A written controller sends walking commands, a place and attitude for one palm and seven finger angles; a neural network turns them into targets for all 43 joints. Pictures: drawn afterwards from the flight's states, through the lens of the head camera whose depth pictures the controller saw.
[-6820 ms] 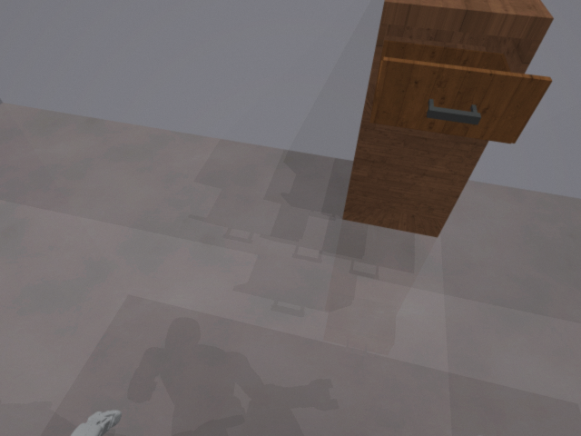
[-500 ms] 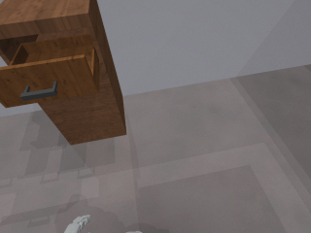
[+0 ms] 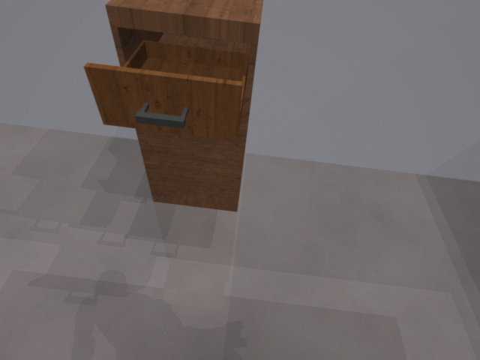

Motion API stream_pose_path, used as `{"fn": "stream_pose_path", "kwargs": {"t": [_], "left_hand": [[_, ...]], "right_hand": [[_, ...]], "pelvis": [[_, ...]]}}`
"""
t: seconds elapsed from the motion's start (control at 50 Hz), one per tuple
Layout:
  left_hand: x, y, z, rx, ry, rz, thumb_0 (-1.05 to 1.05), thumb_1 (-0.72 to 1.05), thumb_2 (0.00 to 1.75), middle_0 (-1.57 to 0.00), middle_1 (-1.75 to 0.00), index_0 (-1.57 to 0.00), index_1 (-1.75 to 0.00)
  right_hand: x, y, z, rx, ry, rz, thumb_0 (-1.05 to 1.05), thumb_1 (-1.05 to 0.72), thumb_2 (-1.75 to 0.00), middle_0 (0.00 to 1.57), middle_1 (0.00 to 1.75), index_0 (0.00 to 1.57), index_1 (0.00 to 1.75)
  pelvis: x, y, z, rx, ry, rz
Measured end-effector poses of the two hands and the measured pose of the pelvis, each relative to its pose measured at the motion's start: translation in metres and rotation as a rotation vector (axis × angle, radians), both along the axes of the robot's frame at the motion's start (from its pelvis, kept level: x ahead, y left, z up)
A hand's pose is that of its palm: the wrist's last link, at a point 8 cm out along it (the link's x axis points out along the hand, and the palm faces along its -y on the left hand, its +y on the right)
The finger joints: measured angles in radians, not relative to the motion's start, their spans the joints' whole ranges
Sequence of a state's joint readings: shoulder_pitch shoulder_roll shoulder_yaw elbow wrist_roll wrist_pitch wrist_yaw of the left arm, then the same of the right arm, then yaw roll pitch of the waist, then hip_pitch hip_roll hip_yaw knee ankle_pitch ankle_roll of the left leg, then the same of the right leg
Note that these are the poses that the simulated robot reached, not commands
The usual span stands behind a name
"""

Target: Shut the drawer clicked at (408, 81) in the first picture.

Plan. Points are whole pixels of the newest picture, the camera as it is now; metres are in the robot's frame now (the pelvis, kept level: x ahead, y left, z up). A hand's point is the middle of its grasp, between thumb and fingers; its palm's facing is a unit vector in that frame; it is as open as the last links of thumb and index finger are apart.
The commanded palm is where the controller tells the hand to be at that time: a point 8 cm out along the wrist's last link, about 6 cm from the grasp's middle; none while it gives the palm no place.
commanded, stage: take the last steps up to it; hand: left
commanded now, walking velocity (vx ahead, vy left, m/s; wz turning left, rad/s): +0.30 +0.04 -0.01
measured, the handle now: (163, 114) +0.65 +0.29 +0.01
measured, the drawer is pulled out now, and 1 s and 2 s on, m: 0.23 0.23 0.23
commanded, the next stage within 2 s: come to a stop and stand still in 0.60 s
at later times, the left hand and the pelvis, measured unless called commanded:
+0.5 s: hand (159, 293) +0.26 +0.20 -0.16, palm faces -0.04 -0.99 -0.15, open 7.3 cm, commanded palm none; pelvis +0.15 +0.04 +0.00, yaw +0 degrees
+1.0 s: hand (152, 285) +0.28 +0.22 -0.18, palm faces +0.06 -0.98 -0.17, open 7.3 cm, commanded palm none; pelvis +0.28 +0.06 +0.00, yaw -1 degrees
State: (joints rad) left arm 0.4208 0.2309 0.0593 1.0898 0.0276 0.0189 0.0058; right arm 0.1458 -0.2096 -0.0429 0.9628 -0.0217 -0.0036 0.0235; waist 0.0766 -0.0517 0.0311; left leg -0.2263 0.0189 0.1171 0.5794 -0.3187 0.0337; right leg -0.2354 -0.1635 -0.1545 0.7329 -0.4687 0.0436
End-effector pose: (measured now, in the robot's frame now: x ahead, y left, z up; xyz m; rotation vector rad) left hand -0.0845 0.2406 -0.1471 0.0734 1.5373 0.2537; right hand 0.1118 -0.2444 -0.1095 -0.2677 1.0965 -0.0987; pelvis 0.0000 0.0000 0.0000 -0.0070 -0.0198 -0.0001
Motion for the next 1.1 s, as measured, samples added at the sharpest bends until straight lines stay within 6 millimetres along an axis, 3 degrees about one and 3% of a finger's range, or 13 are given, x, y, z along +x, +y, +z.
{"fn": "stream_pose_path", "kwargs": {"t": [0.04, 0.08, 0.26, 0.4, 0.52, 0.58, 0.62, 0.72, 0.8, 0.86, 0.98, 1.1], "left_hand": [[0.007, 0.01, 0.002, -0.009, 0.021, -0.017, 0.01, 0.91, 0.9, -0.2, -0.3, -0.2, -0.29], [0.026, 0.019, 0.005, -0.017, 0.0, -0.033, 0.01, 0.91, 0.9, -0.2, -0.3, -0.2, -0.29], [0.158, 0.038, 0.011, -0.024, -0.232, -0.089, 0.0, 0.91, 0.9, -0.2, -0.3, -0.2, -0.29], [0.26, 0.029, 0.012, -0.034, -0.318, -0.16, 0.0, 0.91, 0.9, -0.2, -0.3, -0.2, -0.29], [0.354, 0.005, 0.01, -0.04, -0.395, -0.237, 0.0, 0.91, 0.9, -0.2, -0.3, -0.2, -0.29], [0.386, -0.005, 0.005, -0.029, -0.447, -0.236, 0.0, 0.91, 0.9, -0.2, -0.3, -0.2, -0.29], [0.391, -0.008, 0.005, -0.023, -0.448, -0.21, 0.0, 0.91, 0.9, -0.2, -0.3, -0.2, -0.29], [0.379, 0.004, 0.015, 0.035, -0.358, -0.139, -0.02, 0.95, 0.9, -0.2, -0.3, -0.21, -0.29], [0.367, 0.014, 0.02, 0.049, -0.254, -0.149, -0.02, 0.95, 0.9, -0.2, -0.3, -0.2, -0.29], [0.361, 0.017, 0.018, 0.029, -0.201, -0.136, -0.01, 0.94, 0.9, -0.2, -0.3, -0.2, -0.29], [0.358, 0.03, -0.005, -0.025, -0.145, -0.086, 0.0, 0.92, 0.9, -0.2, -0.3, -0.2, -0.29], [0.364, 0.045, -0.005, -0.022, -0.132, -0.105, 0.0, 0.91, 0.9, -0.2, -0.3, -0.2, -0.29]], "right_hand": [[0.002, 0.014, 0.005, 0.003, -0.025, -0.018, 0.0, -0.91, -0.9, 0.19, 0.3, 0.2, 0.3], [-0.005, 0.027, 0.007, 0.008, -0.015, -0.042, 0.0, -0.91, -0.9, 0.19, 0.3, 0.2, 0.3], [-0.07, 0.054, -0.005, 0.015, 0.233, -0.158, -0.01, -0.93, -0.9, 0.2, 0.3, 0.2, 0.3], [-0.11, 0.083, -0.014, 0.069, 0.437, -0.257, 0.0, -0.91, -0.9, 0.2, 0.3, 0.2, 0.3], [-0.113, 0.099, -0.019, 0.12, 0.586, -0.322, 0.0, -0.91, -0.9, 0.2, 0.3, 0.2, 0.3], [-0.093, 0.094, -0.026, 0.139, 0.624, -0.343, 0.0, -0.9, -0.9, 0.2, 0.3, 0.2, 0.3], [-0.066, 0.084, -0.031, 0.139, 0.6, -0.339, 0.0, -0.9, -0.9, 0.2, 0.3, 0.2, 0.3], [0.04, 0.059, -0.035, 0.12, 0.41, -0.262, 0.0, -0.91, -0.9, 0.2, 0.3, 0.2, 0.3], [0.125, 0.052, -0.032, 0.108, 0.241, -0.211, 0.0, -0.91, -0.9, 0.19, 0.3, 0.19, 0.3], [0.167, 0.048, -0.03, 0.073, 0.186, -0.187, 0.01, -0.94, -0.9, 0.19, 0.3, 0.19, 0.3], [0.218, 0.062, -0.028, 0.029, 0.131, -0.153, 0.01, -0.94, -0.9, 0.19, 0.3, 0.19, 0.3], [0.23, 0.078, -0.013, 0.016, 0.088, -0.136, 0.0, -0.93, -0.9, 0.2, 0.3, 0.2, 0.3]], "pelvis": [[0.009, 0.01, 0.004, -0.012, -0.01, -0.012], [0.018, 0.019, 0.009, -0.021, -0.017, -0.008], [0.06, 0.043, 0.015, -0.009, -0.028, 0.005], [0.107, 0.044, 0.008, -0.003, -0.022, 0.008], [0.157, 0.034, -0.003, -0.015, -0.02, -0.005], [0.189, 0.023, -0.012, 0.006, -0.025, -0.011], [0.202, 0.019, -0.012, -0.001, -0.033, -0.007], [0.229, 0.017, 0.002, -0.011, -0.029, 0.0], [0.247, 0.022, 0.008, -0.006, -0.013, -0.009], [0.258, 0.032, 0.008, -0.01, -0.011, -0.02], [0.276, 0.056, -0.003, -0.021, -0.018, -0.022], [0.266, 0.061, 0.003, -0.019, -0.004, -0.049]]}}
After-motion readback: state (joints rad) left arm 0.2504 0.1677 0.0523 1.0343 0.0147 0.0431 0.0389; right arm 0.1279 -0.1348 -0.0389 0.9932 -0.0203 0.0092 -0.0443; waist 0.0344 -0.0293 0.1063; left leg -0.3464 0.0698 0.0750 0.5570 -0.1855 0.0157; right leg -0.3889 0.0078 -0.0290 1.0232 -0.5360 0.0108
